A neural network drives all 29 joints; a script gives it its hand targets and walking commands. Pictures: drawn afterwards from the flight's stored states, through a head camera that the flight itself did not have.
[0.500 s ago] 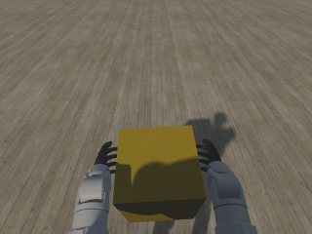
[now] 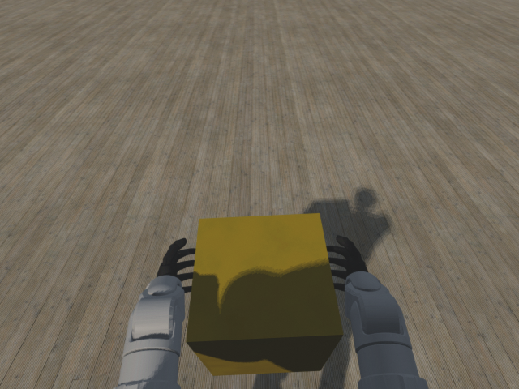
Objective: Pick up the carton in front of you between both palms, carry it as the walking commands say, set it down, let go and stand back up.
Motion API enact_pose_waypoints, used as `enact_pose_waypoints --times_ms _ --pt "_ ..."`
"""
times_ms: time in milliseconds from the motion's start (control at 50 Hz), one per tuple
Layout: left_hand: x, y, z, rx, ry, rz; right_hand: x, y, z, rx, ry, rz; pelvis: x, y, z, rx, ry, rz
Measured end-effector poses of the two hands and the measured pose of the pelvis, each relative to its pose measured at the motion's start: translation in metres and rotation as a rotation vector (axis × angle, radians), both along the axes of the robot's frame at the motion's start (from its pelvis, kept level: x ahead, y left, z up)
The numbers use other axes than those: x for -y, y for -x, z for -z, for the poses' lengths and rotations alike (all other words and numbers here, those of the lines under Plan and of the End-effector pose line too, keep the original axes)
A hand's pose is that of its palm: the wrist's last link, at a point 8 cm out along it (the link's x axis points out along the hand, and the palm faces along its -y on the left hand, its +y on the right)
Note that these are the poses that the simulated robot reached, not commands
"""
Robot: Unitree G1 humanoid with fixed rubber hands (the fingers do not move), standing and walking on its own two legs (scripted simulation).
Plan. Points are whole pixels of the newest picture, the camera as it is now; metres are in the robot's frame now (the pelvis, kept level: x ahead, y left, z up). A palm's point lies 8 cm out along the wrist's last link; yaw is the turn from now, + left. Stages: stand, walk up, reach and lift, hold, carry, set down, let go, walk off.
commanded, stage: carry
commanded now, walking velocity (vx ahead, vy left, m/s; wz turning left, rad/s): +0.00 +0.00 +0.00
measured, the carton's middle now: (263, 299) +0.31 +0.00 -0.05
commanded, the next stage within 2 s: hold in 0.02 s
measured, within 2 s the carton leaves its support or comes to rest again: neither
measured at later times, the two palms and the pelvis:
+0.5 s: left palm (155, 299) +0.26 +0.16 +0.05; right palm (347, 278) +0.29 -0.13 +0.05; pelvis -0.02 -0.01 +0.00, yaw +6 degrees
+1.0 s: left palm (177, 324) +0.31 +0.17 -0.14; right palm (315, 301) +0.36 -0.12 -0.15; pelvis -0.05 -0.02 -0.07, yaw +7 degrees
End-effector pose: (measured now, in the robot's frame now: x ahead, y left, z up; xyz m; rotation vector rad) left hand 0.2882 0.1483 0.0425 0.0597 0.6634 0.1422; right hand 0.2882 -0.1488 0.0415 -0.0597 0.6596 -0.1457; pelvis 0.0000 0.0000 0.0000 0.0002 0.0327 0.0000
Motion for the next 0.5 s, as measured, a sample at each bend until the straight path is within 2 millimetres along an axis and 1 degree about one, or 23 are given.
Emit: enact_pose_waypoints --times_ms 60,140,240,320,420,500 --pt "-0.001 0.003 0.000 -0.002 -0.002 0.004 -0.001 0.003 0.000 -0.002 -0.006 0.000 -0.001 0.002 -0.002 0.042 0.006 -0.002" --pt "-0.006 0.013 -0.002 -0.007 -0.003 -0.007 -0.004 0.010 -0.002 -0.009 -0.009 -0.030 0.000 0.005 -0.007 0.104 0.001 -0.039" --pt "-0.016 0.025 -0.005 -0.004 -0.001 -0.057 -0.015 0.010 -0.005 -0.006 -0.011 -0.078 0.002 0.011 -0.008 0.146 -0.003 -0.057" --pt "-0.018 0.032 -0.008 0.003 0.008 -0.076 -0.018 0.009 -0.008 0.000 -0.009 -0.093 0.005 0.015 -0.007 0.169 -0.004 -0.072" --pt "-0.016 0.035 -0.011 0.004 0.014 -0.086 -0.015 0.009 -0.009 0.000 -0.020 -0.094 0.010 0.020 -0.006 0.187 -0.007 -0.088" --pt "-0.014 0.030 -0.009 0.001 0.026 -0.113 -0.015 0.001 -0.007 -0.005 -0.040 -0.080 0.015 0.025 -0.003 0.191 -0.011 -0.102"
